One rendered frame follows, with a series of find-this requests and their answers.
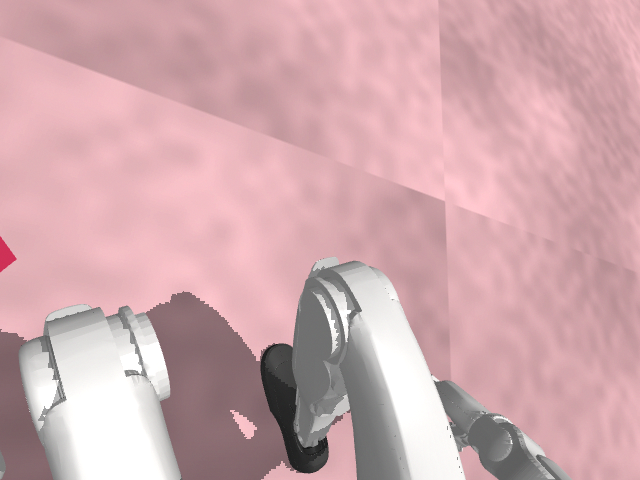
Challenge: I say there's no right robot foot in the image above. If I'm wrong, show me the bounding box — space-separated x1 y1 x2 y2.
261 343 329 473

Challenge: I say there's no right robot hand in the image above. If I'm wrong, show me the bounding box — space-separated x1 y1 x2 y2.
431 374 491 452

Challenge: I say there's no right robot arm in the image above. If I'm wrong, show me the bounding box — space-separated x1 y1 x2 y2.
468 413 572 480

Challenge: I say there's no carton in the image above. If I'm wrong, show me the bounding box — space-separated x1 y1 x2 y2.
0 236 17 272

